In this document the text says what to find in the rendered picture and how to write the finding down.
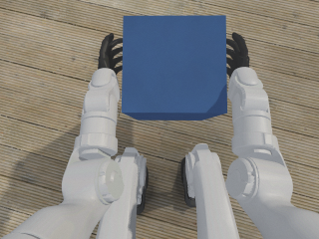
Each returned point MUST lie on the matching robot left shin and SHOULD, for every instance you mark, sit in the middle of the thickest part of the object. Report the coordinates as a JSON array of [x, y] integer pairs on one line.
[[118, 159]]

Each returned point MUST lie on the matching left robot upper arm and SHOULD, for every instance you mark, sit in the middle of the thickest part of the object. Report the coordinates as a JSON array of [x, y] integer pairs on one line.
[[89, 188]]

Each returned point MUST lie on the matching right robot upper arm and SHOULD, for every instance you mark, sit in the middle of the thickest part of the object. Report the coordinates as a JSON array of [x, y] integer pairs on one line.
[[263, 189]]

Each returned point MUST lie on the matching robot left forearm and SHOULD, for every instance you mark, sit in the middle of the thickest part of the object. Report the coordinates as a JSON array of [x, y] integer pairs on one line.
[[97, 138]]

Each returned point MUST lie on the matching carton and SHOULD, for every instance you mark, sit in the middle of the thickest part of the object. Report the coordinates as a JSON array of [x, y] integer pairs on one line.
[[174, 67]]

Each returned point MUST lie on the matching robot right hand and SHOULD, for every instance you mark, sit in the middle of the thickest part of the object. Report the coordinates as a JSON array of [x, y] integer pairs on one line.
[[239, 54]]

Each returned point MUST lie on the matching robot right forearm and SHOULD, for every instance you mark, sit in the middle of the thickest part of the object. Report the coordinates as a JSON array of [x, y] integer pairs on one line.
[[251, 118]]

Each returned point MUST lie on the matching robot left hand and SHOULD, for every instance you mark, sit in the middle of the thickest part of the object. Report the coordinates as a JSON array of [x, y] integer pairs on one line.
[[106, 58]]

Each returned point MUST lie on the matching robot left foot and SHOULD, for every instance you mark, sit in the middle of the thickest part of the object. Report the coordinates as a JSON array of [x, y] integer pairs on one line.
[[141, 207]]

